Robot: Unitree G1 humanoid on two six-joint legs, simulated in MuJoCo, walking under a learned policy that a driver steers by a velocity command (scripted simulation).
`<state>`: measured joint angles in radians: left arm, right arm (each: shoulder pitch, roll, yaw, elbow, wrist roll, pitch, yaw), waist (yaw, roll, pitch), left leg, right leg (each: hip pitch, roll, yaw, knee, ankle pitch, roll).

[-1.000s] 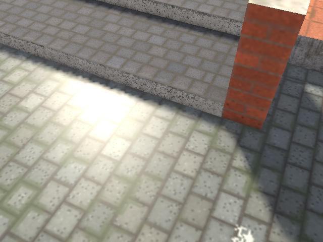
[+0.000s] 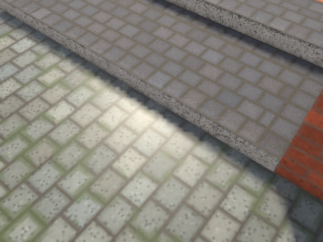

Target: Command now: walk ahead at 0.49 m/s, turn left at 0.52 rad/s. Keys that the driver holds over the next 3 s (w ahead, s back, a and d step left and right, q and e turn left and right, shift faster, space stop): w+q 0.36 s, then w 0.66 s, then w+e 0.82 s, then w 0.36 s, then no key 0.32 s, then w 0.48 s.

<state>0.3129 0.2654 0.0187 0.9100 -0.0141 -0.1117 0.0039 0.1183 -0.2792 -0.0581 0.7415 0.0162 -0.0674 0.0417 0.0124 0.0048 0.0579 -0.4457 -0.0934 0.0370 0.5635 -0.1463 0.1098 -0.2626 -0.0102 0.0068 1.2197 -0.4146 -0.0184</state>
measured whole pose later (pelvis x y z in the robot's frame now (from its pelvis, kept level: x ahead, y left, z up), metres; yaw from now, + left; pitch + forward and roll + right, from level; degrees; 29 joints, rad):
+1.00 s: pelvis +0.52 +0.08 +0.01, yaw +19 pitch +2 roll +0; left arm 0.34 0.31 0.03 0.83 -0.02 -0.09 -0.01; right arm 0.17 -0.27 -0.04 0.68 0.00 -0.07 0.03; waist 0.03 -0.03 0.01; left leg -0.35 -0.04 0.03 0.48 -0.17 0.06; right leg -0.39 -0.05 0.02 1.13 -0.38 -0.01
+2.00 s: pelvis +1.05 +0.16 +0.01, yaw -10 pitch +1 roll +1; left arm 0.33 0.27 0.05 0.71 -0.02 -0.02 0.02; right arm 0.21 -0.26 -0.05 0.75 -0.01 -0.08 0.02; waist -0.01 -0.04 -0.01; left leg -0.32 -0.05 0.00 0.50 -0.19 0.04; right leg -0.45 0.07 0.11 1.46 -0.47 0.01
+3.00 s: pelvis +1.39 +0.09 +0.13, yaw -12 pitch +3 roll -1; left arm 0.31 0.30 0.05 0.91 -0.01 -0.07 -0.01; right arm 0.17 -0.25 -0.04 0.84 0.01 -0.07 0.01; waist 0.02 -0.03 -0.05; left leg -0.31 0.01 0.05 0.46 -0.22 0.05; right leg -0.29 -0.02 -0.03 0.69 -0.39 -0.06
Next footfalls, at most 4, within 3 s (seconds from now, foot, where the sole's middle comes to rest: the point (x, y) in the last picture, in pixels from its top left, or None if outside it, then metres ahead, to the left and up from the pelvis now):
0.38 right None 0.41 -0.13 -0.76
0.88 left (126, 207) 0.58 0.20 -0.76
1.42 right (163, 141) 0.91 0.04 -0.76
1.88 left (124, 103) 1.15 0.25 -0.76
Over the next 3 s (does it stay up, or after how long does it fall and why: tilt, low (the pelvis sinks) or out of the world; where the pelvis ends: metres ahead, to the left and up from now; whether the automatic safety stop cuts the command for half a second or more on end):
stays up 1.39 0.09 0.13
